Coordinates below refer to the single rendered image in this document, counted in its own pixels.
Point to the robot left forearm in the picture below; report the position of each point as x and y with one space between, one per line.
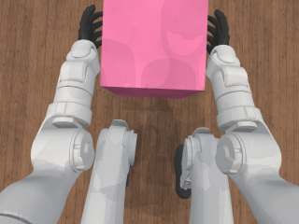
71 107

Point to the robot right forearm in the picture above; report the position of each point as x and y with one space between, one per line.
232 94

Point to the robot right hand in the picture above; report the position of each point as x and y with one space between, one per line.
220 32

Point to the robot left hand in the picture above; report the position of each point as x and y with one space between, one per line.
87 28

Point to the carton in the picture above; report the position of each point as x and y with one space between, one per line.
154 48

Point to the robot right thigh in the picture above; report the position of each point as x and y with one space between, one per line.
211 198

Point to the robot right upper arm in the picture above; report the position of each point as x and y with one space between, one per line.
252 160

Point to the robot left upper arm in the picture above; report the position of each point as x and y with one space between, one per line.
59 155

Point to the robot thigh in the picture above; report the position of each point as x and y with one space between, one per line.
106 193
211 198

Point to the robot left thigh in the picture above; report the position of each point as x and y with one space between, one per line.
106 193

